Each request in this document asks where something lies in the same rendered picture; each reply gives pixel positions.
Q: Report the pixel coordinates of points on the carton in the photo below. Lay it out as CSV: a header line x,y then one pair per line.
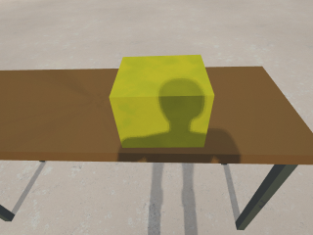
x,y
162,101

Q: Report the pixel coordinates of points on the table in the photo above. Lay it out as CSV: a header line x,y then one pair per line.
x,y
66,116

